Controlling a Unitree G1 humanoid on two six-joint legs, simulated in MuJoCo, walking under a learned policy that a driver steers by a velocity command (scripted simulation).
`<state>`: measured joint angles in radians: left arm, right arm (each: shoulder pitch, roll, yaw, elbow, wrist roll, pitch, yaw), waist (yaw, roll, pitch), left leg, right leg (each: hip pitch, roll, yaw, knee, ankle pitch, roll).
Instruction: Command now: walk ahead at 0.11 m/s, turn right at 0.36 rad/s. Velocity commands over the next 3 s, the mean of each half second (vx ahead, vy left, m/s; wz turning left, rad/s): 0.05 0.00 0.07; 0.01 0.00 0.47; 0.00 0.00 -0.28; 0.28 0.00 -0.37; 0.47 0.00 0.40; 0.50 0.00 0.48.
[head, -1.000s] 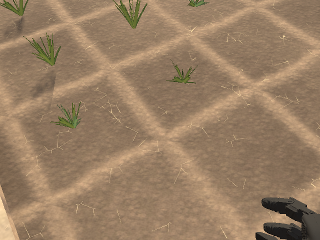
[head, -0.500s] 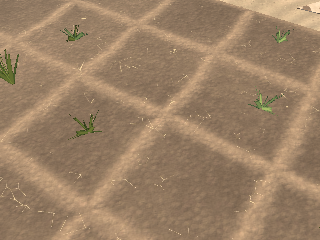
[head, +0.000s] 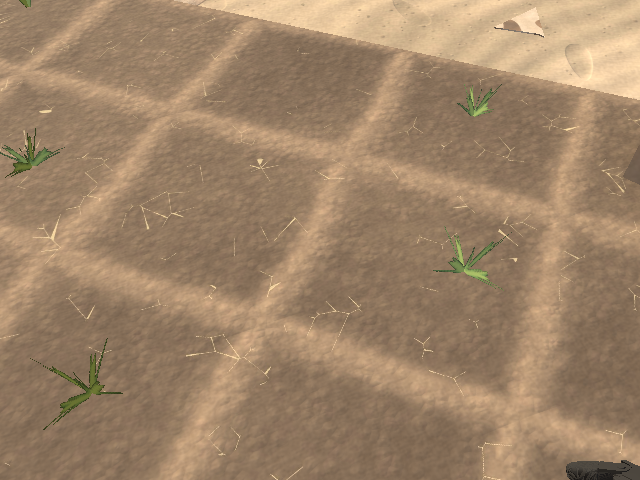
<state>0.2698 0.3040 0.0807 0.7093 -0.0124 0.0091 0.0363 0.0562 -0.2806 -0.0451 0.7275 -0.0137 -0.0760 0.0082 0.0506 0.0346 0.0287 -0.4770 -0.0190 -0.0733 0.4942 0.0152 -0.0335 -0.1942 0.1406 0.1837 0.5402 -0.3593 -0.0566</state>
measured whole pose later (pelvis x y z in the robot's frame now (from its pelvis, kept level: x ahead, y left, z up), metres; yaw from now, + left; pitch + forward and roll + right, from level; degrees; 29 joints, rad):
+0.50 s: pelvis +0.06 +0.00 +0.01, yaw +6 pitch +1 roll +0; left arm 0.21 0.27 0.07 0.75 0.01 0.01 0.06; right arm 0.16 -0.32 -0.08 0.77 0.02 0.03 0.00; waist 0.00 0.02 0.05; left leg -0.49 -0.05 -0.04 0.91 -0.46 -0.03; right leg -0.21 -0.03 -0.01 0.50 -0.31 0.01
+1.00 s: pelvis +0.06 +0.04 +0.01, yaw +22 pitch +1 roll -1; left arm 0.13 0.30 0.07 0.74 0.00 0.01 0.04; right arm 0.15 -0.30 -0.06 0.68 0.00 0.03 -0.02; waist -0.02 -0.01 0.05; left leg -0.30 -0.09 -0.12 0.46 -0.18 0.06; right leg -0.44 -0.01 0.07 0.80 -0.35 0.09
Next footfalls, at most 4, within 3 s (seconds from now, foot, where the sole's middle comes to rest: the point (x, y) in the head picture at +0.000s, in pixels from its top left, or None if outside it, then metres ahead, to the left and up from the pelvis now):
0.32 right None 0.08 -0.13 -0.77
0.66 left None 0.10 0.14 -0.77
1.08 right None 0.17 -0.08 -0.77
1.66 right None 0.12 -0.12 -0.77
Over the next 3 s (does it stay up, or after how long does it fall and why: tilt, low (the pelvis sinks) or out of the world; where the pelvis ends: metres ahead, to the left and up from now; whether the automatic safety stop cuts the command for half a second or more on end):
stays up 0.77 0.03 0.01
